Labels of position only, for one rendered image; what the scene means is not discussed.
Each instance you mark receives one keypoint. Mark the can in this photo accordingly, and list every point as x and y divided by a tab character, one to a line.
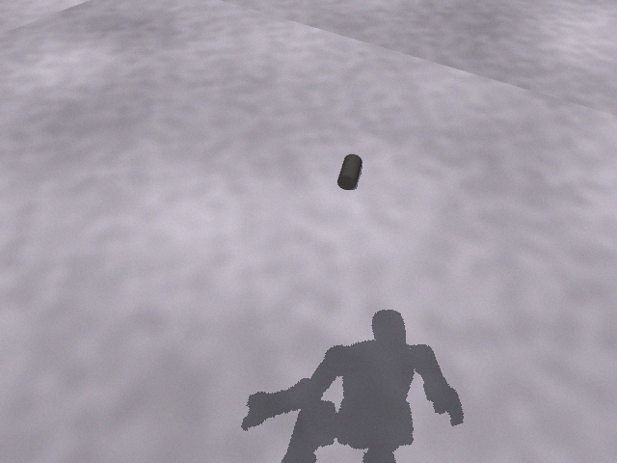
349	173

